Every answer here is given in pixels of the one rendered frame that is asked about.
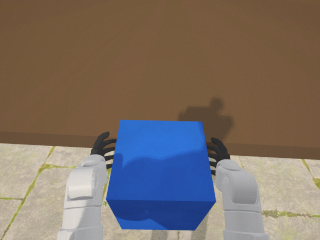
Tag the carton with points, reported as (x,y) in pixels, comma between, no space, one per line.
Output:
(160,177)

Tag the right robot forearm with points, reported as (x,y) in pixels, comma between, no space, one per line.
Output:
(241,202)

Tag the left robot hand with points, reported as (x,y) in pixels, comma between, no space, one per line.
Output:
(98,147)

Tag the left robot forearm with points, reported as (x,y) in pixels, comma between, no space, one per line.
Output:
(83,200)

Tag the right robot hand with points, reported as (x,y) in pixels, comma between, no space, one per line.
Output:
(221,151)

